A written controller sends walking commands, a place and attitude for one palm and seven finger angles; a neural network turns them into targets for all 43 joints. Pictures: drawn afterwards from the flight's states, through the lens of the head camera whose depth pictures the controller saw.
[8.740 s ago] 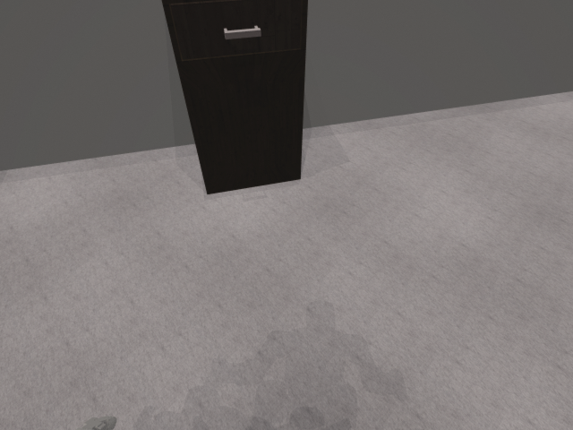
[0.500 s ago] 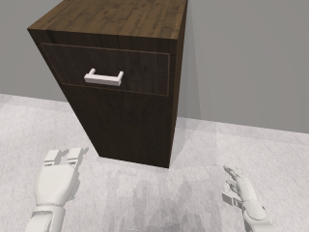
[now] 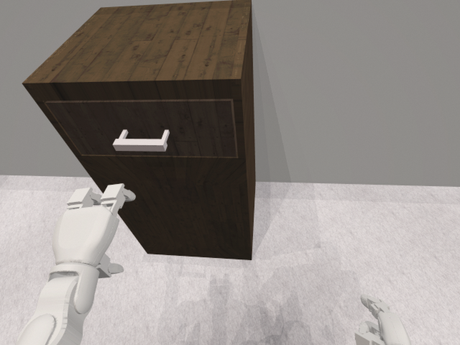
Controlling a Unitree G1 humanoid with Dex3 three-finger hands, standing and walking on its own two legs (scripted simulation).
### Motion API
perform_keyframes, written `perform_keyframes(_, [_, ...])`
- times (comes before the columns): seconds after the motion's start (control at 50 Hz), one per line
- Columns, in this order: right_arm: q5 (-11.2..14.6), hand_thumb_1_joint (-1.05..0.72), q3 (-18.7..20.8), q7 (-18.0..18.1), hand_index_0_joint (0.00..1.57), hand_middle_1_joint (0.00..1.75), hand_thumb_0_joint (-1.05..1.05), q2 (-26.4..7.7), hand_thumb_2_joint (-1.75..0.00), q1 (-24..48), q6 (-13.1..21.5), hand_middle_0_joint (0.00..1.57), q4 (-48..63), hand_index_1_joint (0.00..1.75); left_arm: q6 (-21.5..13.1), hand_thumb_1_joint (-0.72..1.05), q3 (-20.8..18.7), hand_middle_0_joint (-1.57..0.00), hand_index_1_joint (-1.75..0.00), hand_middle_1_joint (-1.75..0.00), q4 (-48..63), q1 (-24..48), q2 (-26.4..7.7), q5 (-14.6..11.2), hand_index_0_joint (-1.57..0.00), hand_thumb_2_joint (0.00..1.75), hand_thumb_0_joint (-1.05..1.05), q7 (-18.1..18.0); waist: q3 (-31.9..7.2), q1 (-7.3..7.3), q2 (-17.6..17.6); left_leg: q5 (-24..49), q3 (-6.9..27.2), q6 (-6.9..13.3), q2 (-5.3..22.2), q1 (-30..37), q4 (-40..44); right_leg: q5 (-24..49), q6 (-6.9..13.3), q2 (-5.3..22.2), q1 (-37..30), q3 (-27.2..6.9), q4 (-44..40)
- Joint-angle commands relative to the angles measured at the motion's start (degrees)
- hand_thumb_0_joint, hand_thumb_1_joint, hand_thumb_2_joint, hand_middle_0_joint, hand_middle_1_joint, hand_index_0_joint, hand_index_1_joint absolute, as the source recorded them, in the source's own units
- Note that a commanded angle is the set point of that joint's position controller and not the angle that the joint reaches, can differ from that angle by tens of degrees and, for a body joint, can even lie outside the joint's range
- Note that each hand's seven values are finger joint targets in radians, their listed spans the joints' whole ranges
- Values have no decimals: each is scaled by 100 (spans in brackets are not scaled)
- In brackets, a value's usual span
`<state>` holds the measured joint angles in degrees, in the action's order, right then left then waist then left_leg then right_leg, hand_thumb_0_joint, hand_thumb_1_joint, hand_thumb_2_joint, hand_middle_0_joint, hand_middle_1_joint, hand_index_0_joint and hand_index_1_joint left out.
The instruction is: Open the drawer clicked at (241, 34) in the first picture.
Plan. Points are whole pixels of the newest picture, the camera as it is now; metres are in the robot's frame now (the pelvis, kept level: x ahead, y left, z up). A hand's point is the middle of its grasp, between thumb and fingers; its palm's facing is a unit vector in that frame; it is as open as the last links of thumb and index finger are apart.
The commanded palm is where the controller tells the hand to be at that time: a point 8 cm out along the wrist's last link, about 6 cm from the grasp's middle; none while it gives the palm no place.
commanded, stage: raise the hand with hooked fingers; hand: left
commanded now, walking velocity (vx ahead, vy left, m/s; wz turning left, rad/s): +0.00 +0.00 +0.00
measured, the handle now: (142, 139) +0.54 +0.30 +0.02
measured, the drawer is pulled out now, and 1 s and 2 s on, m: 0.00 0.00 0.00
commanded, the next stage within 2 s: move the hooked fingers above the handle in 0.80 s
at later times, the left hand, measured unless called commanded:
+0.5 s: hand (79, 191) +0.30 +0.27 +0.14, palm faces +0.08 -0.06 -1.00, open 13.8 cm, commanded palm +0.26 +0.27 +0.19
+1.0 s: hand (84, 203) +0.28 +0.27 +0.13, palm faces +0.06 -0.06 -1.00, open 13.8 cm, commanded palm +0.27 +0.27 +0.19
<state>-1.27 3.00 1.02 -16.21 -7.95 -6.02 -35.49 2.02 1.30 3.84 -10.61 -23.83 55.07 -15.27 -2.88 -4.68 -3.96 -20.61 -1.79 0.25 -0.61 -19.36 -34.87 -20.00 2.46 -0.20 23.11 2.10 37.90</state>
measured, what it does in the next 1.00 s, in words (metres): stands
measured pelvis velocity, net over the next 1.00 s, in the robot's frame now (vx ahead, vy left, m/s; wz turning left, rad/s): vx -0.02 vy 0.02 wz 0.02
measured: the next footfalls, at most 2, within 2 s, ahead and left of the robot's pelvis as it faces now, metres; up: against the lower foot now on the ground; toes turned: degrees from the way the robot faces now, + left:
none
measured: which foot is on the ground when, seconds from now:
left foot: down 0.00-1.00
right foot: down 0.00-1.00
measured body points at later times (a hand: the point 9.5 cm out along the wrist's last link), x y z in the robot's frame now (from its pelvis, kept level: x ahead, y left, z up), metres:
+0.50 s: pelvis -0.01 +0.03 +0.02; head -0.01 -0.01 +0.47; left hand +0.29 +0.27 +0.20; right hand +0.19 -0.17 -0.09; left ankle -0.03 +0.12 -0.72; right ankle -0.01 -0.09 -0.72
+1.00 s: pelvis -0.02 +0.02 +0.02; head -0.01 -0.02 +0.47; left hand +0.27 +0.27 +0.18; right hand +0.18 -0.19 -0.10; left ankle -0.03 +0.12 -0.72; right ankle -0.01 -0.09 -0.72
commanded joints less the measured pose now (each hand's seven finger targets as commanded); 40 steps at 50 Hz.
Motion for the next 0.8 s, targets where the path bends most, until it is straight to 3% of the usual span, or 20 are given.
perform_keyframes(0.0, [64, -90, -23, 30, 20, 30, 0, -323, -90, 955, 290, 20, 1030, 30, 159, -41, -624, -29, -114, -114, 1156, 1354, -1250, 19, -29, 34, 0, 129, -1206, -85, 351, 2084, 68, 199, -188, 423, 532, 2205, -57, 64, -1293, -307, -683])
perform_keyframes(0.16, [159, -90, -173, 31, 20, 30, 0, -310, -90, 1014, 133, 20, 997, 30, 366, -50, -501, -30, -120, -120, 775, 2520, -1376, -80, -30, 30, 0, 800, -910, -29, 210, 2211, 81, 149, -137, 735, 958, 2034, -23, -1, -1562, -177, -1045])
perform_keyframes(0.2, [155, -90, -184, 23, 20, 30, 0, -324, -90, 987, 115, 20, 990, 30, 340, -50, -472, -30, -120, -120, 877, 2872, -1456, -86, -30, 30, 0, 946, -1010, -14, 102, 2314, 125, 134, -121, 898, 1036, 2033, -9, -16, -1631, -146, -1109])
perform_keyframes(0.26, [169, -90, -227, 27, 20, 30, 0, -323, -90, 959, 96, 20, 964, 30, 326, -50, -445, -30, -120, -120, 611, 3171, -1496, -155, -30, 30, 0, 1198, -915, 11, 274, 2325, 153, 132, -105, 911, 1125, 1976, -9, -22, -1685, -97, -1210])
perform_keyframes(0.38, [183, -90, -227, 14, 20, 30, 0, -368, -90, 883, 94, 20, 896, 30, 119, -50, -544, -30, -120, -120, 639, 4002, -1804, -220, -30, 30, 0, 1490, -1073, 33, -12, 2498, 241, 91, -72, 1140, 1262, 1872, 28, -32, -1750, -51, -1343])
perform_keyframes(0.46, [203, -90, -191, -71, 20, 30, 0, -412, -90, 767, 72, 20, 922, 30, 49, -50, -563, -30, -120, -120, 260, 3266, -1624, -395, -30, 30, 0, 1677, -936, -56, 298, 2643, 216, 75, -52, 1011, 1328, 1973, 18, -40, -1841, -20, -1400])
perform_keyframes(0.5, [203, -90, -173, -100, 20, 30, 0, -448, -90, 778, 58, 20, 964, 30, -33, -50, -590, -30, -120, -120, 464, 3291, -1656, -411, -30, 30, 0, 1694, -907, -61, 338, 2565, 214, 71, -39, 940, 1377, 1919, 13, -41, -1815, -12, -1412])
perform_keyframes(0.62, [183, -90, -111, -112, 20, 30, 0, -455, -90, 725, 141, 20, 941, 30, -351, -50, -806, -30, -120, -120, 894, 3494, -1833, -365, -30, 30, 0, 1389, -1157, -100, 15, 2519, 268, 56, -60, 1058, 1374, 1737, 41, -52, -1765, -38, -1406])
perform_keyframes(0.64, [189, -90, -110, -117, 20, 30, 0, -463, -90, 723, 157, 20, 932, 30, -363, -50, -930, -30, -120, -120, 891, 3527, -1928, -361, -30, 30, 0, 1309, -1176, -115, 54, 2434, 300, 44, -54, 1034, 1386, 1622, 43, -76, -1759, -33, -1413])
perform_keyframes(0.78, [234, -90, -83, -94, 20, 30, 0, -454, -90, 751, 188, 20, 803, 30, -232, -50, -728, -30, -120, -120, 711, 3621, -1781, -314, -30, 30, 0, 1075, -1142, -83, -25, 2178, 260, 38, -88, 1028, 1458, 1430, 48, -51, -1722, -43, -1469])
